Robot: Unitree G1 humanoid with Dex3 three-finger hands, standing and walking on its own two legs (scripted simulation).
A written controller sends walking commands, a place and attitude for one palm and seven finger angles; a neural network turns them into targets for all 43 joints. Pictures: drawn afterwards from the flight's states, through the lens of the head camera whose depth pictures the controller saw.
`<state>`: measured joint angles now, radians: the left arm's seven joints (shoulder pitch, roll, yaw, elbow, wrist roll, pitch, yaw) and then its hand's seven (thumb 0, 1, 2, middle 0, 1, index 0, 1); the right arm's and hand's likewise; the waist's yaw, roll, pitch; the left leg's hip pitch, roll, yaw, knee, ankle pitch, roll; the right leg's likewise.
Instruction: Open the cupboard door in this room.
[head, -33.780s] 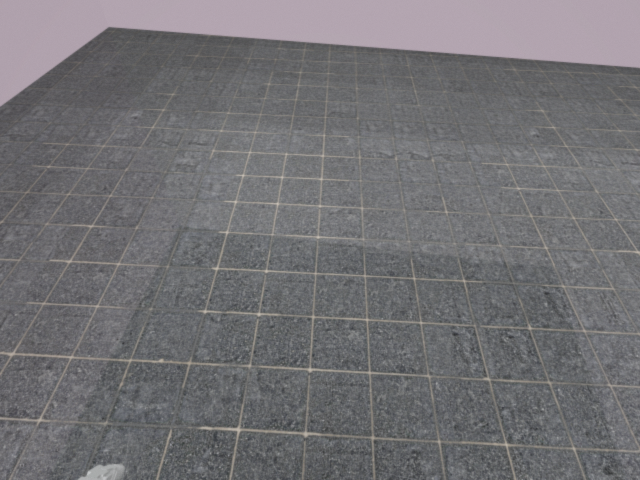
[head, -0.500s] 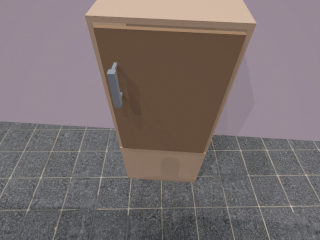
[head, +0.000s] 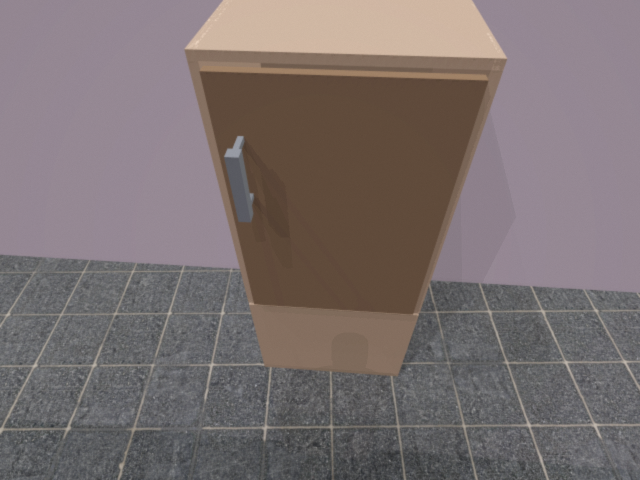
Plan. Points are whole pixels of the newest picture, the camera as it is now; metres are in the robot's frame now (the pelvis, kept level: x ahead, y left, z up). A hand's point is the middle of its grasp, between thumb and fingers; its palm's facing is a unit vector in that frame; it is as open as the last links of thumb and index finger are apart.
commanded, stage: look again from close up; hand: left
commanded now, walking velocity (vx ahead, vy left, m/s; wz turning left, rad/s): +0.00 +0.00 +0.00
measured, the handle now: (242, 180) +0.55 +0.15 +0.07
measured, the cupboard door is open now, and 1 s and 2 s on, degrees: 0 0 0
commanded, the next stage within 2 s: raise the hand with hooked fingers in 0.56 s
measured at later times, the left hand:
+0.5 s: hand out of the picture +0.05 +0.17 -0.17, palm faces +0.00 -0.98 -0.20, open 7.4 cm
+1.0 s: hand (196, 415) +0.21 +0.17 -0.03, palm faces -0.05 -1.00 -0.05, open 8.2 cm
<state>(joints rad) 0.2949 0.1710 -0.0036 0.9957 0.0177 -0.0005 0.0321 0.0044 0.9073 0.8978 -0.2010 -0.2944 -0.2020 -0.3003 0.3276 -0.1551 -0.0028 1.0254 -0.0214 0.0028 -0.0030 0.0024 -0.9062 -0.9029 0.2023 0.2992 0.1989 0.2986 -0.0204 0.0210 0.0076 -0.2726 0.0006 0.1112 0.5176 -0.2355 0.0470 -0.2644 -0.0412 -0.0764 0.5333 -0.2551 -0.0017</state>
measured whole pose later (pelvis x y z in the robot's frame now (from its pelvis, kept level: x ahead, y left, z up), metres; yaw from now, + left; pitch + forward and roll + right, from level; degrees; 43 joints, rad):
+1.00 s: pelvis +0.01 -0.02 -0.05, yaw +1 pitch +10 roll +1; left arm 0.36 0.22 0.19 0.22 -0.26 -0.56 -0.38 0.00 0.70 0.81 -0.21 -0.43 -0.22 -0.43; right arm 0.15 -0.25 -0.06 0.58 0.02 -0.26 0.01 0.01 -0.90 -0.90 0.21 0.30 0.20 0.30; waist -0.01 -0.03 -0.12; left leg -0.71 0.04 0.09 0.97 -0.44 0.01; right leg -0.70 -0.04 -0.09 0.99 -0.48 -0.04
